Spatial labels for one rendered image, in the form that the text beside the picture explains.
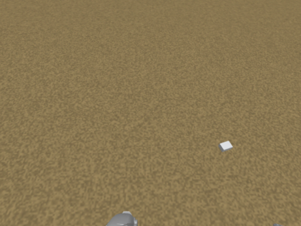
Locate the small box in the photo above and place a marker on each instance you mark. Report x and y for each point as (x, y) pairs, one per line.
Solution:
(225, 146)

